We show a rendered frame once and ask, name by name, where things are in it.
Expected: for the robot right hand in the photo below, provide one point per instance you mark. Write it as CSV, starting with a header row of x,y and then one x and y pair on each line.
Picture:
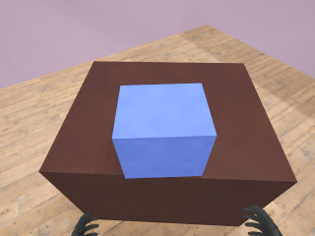
x,y
266,224

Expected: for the carton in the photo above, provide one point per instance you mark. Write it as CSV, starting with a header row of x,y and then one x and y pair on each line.
x,y
163,130

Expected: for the robot left hand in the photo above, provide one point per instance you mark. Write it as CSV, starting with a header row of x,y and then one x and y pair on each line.
x,y
81,228

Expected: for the pedestal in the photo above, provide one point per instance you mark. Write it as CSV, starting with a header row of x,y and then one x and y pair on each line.
x,y
247,164

